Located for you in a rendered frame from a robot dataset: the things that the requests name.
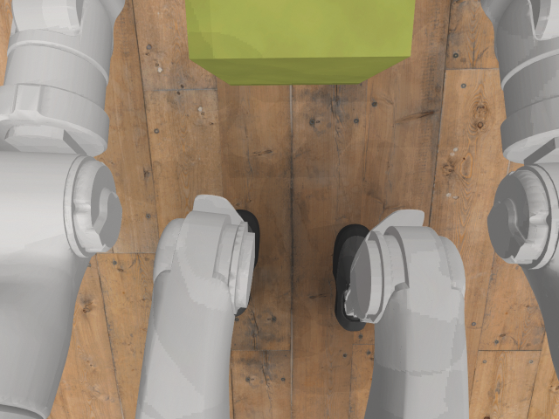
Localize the robot left shin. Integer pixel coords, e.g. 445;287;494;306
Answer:
153;195;244;309

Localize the robot left upper arm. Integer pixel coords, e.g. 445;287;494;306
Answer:
0;151;122;419

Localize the robot left forearm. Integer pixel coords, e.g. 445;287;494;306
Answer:
0;0;125;157

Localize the right robot thigh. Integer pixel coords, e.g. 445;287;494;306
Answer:
355;226;469;419

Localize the robot right forearm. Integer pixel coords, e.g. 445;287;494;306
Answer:
480;0;559;166

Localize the carton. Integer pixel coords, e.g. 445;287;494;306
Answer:
185;0;416;86

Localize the robot right upper arm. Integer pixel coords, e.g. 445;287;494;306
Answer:
487;162;559;381

